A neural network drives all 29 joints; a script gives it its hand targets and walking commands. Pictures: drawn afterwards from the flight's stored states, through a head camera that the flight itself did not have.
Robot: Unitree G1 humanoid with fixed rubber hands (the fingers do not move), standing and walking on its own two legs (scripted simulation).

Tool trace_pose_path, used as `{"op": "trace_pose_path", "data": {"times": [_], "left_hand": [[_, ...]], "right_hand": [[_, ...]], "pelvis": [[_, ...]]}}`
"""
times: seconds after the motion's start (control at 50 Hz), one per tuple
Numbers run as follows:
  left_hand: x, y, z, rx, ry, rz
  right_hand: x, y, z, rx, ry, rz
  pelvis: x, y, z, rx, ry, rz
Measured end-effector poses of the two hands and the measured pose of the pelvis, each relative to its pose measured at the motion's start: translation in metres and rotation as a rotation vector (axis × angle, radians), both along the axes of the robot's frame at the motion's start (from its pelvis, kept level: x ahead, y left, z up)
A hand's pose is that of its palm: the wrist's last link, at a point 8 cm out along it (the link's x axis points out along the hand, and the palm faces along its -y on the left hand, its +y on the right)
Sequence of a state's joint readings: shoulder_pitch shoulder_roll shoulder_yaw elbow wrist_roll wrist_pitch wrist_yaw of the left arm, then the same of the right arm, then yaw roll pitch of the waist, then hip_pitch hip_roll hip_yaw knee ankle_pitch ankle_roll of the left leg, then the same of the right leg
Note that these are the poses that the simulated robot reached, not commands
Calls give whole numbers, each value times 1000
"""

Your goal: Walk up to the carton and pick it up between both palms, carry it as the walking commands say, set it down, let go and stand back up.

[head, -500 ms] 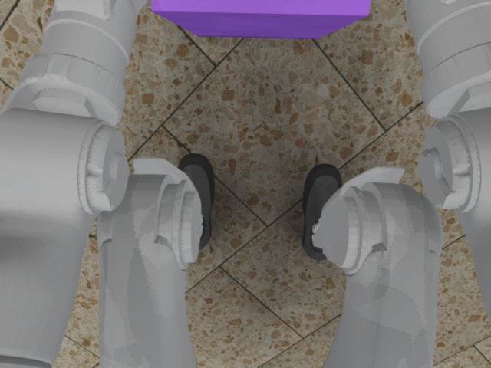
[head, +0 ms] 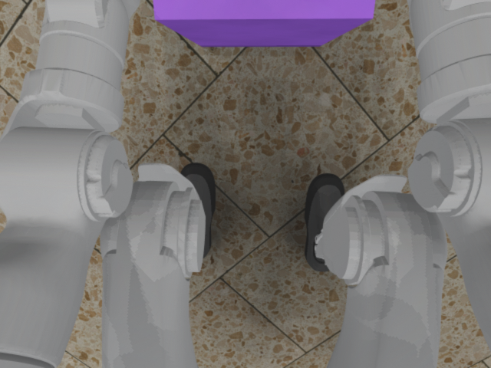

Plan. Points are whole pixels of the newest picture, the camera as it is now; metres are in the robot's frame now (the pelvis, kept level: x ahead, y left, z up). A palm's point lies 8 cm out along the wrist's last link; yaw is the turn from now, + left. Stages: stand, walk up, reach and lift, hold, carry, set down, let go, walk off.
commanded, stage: reach and lift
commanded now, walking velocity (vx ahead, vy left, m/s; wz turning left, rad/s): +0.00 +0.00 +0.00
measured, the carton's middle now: out of the picture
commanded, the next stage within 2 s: none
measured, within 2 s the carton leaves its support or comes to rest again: leaves its support in 0.26 s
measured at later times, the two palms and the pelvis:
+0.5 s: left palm out of the picture +0.55 +0.16 -0.13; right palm out of the picture +0.59 -0.12 -0.09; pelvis +0.00 +0.00 +0.03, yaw +0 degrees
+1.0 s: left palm out of the picture +0.55 +0.17 -0.08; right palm out of the picture +0.58 -0.12 -0.05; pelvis -0.01 +0.00 +0.07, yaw -1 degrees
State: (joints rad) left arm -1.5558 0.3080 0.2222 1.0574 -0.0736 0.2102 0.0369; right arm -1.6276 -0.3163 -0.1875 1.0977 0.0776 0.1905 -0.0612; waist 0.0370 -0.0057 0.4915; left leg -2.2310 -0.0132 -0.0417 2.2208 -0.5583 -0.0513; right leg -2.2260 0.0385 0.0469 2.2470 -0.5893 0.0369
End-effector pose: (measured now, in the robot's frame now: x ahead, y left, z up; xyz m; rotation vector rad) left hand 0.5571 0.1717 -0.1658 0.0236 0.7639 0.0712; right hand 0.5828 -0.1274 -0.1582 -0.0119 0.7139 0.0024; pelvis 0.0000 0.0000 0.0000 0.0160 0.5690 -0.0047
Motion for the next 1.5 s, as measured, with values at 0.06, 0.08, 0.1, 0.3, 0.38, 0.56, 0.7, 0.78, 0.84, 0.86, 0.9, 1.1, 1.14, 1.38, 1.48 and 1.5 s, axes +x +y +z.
{"op": "trace_pose_path", "data": {"times": [0.06, 0.08, 0.1, 0.3, 0.38, 0.56, 0.7, 0.78, 0.84, 0.86, 0.9, 1.1, 1.14, 1.38, 1.48, 1.5], "left_hand": [[0, 0, 0, 4, 2, -3], [0, 0, 1, 11, 3, -5], [0, 0, 1, 16, 4, -5], [-7, 3, 9, 51, 25, 26], [-12, 0, 17, 31, 29, 32], [-10, -9, 44, 27, 25, 20], [-6, -7, 60, 25, 7, 33], [-2, -7, 69, 25, -4, 32], [-3, -6, 74, 26, -11, 40], [-4, -5, 75, 24, -11, 44], [-6, -4, 78, 24, -15, 47], [-16, -6, 102, 11, -22, 60], [-17, -7, 108, 11, -29, 62], [-29, -6, 139, 17, -35, 70], [-33, -4, 155, 12, -38, 80], [-34, -3, 158, 13, -37, 81]], "right_hand": [[0, 0, 0, 4, -2, 1], [0, 1, 0, 10, -3, -3], [0, 1, 0, 15, -5, -6], [-2, 10, 16, 18, -13, -25], [2, 11, 37, 4, -39, -35], [6, 4, 71, -7, -66, -57], [4, 5, 81, 7, -86, -72], [5, 5, 88, 6, -91, -76], [6, 6, 94, 7, -99, -75], [6, 7, 95, 8, -98, -74], [5, 10, 99, 5, -102, -80], [-7, 8, 123, 0, -108, -98], [-7, 8, 131, 1, -117, -102], [-15, 10, 163, 4, -122, -89], [-21, 12, 176, 12, -125, -96], [-21, 12, 178, 12, -123, -95]], "pelvis": [[0, 0, 2, 1, -10, 0], [-1, -1, 3, 0, -19, 0], [-1, -1, 3, -1, -19, 1], [1, -1, 13, 2, -28, -4], [0, 1, 19, 0, -43, -1], [-4, 2, 39, 0, -48, -7], [-4, 4, 50, -1, -41, -7], [-3, 3, 55, 2, -39, -10], [-3, 2, 59, 2, -39, -15], [-3, 2, 60, 2, -39, -16], [-3, 2, 63, 2, -40, -16], [-10, 3, 80, -2, -58, -12], [-12, 3, 83, -4, -63, -13], [-22, 1, 101, 7, -86, -17], [-25, 0, 110, 9, -100, -16], [-26, 0, 112, 9, -101, -15]]}}
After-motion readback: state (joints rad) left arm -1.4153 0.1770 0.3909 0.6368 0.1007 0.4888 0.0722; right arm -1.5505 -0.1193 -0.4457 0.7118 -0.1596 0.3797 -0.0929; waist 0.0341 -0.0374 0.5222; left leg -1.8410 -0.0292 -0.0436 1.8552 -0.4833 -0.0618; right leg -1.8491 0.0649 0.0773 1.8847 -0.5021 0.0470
